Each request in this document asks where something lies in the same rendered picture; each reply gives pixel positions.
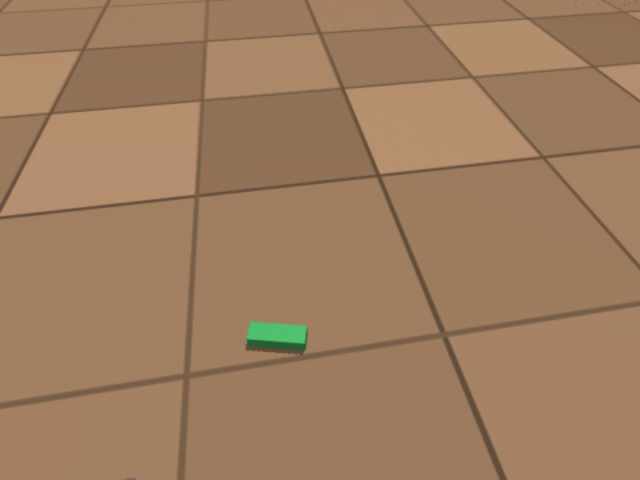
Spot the carton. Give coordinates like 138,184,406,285
246,322,308,351

